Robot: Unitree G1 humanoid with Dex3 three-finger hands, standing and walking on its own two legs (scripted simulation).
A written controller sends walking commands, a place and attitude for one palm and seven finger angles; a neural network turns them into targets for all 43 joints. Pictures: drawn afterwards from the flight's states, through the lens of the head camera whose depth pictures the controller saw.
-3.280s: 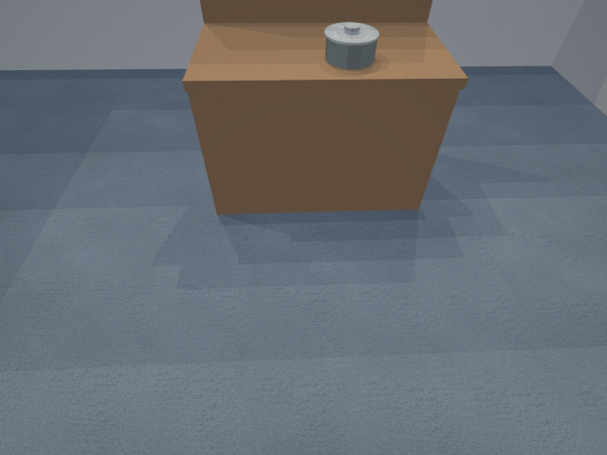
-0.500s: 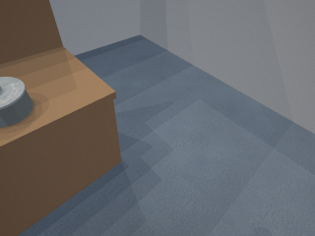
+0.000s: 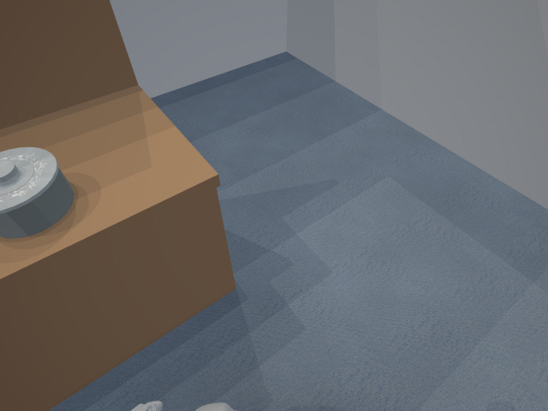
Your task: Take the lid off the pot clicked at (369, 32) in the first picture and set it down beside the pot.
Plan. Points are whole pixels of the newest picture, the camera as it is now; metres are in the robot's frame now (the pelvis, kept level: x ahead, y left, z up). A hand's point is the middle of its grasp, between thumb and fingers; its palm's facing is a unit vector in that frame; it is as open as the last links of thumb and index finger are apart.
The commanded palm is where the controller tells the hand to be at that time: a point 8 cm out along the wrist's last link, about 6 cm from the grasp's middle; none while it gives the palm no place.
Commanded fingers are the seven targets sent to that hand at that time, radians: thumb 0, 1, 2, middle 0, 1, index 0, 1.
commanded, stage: turn to face it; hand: left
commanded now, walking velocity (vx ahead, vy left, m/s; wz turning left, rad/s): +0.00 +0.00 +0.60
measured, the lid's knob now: (1, 171) +0.53 +0.57 +0.01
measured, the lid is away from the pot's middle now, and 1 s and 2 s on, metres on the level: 0.00 0.00 0.00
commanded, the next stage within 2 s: take the last steps up to it in 0.94 s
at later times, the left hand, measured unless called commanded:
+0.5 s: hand out of the picture +0.03 +0.23 -0.15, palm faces +0.31 -0.90 -0.31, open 7.3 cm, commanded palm none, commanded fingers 0.00 0.90 0.90 -0.20 -0.30 -0.20 -0.30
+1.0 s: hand out of the picture -0.12 +0.14 -0.17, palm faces +0.58 -0.78 -0.24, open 7.3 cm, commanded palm none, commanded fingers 0.00 0.90 0.90 -0.20 -0.30 -0.20 -0.30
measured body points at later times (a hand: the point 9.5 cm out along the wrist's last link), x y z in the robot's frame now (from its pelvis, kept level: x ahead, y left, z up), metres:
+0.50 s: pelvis +0.00 -0.01 +0.00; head +0.04 -0.02 +0.45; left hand +0.01 +0.28 -0.13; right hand +0.15 -0.24 -0.15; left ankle +0.03 +0.12 -0.73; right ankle +0.05 -0.13 -0.71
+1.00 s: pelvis -0.02 -0.03 -0.01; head +0.00 -0.01 +0.44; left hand -0.15 +0.19 -0.15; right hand +0.23 -0.18 -0.13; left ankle -0.10 +0.05 -0.74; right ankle +0.05 -0.13 -0.73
